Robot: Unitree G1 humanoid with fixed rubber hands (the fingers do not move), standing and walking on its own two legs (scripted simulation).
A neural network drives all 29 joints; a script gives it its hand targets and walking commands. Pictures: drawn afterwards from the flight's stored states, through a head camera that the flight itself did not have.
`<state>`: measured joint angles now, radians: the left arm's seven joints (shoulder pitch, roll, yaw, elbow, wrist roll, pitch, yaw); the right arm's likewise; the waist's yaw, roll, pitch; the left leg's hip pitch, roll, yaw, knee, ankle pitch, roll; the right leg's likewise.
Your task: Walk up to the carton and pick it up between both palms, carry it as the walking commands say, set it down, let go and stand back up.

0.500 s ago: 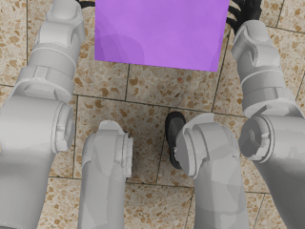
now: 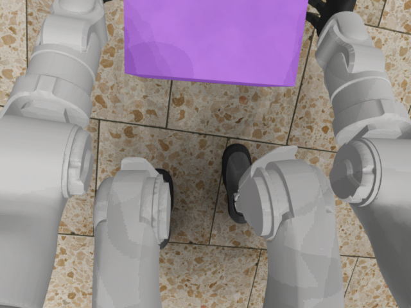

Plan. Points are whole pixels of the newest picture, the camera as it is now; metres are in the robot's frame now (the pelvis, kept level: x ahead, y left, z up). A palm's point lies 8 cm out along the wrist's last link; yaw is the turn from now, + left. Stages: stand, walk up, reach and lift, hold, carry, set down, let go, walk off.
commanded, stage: set down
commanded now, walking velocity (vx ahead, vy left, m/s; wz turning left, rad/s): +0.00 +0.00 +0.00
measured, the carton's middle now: (213, 4) +0.56 -0.06 -0.26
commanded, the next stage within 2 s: none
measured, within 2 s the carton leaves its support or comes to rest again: rests again in 0.38 s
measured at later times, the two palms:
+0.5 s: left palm out of the picture +0.55 +0.12 -0.20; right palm (330, 19) +0.51 -0.23 -0.19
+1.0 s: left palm out of the picture +0.55 +0.12 -0.20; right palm (329, 21) +0.51 -0.23 -0.19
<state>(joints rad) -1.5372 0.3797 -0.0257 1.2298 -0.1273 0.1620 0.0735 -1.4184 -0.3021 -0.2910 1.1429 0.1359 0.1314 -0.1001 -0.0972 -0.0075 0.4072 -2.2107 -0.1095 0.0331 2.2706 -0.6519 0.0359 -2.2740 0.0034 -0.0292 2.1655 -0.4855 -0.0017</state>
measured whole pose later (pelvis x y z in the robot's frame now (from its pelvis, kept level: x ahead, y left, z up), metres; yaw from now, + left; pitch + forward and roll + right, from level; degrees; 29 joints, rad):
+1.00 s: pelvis +0.00 +0.00 -0.01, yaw +1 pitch +31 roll -2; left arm -1.58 0.40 -0.06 1.26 -0.14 0.14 0.01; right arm -1.49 -0.35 -0.24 1.28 0.20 0.08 -0.07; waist -0.10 -0.02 0.49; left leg -2.21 -0.07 0.04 2.32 -0.65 0.05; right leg -2.26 -0.02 -0.05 2.22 -0.50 -0.02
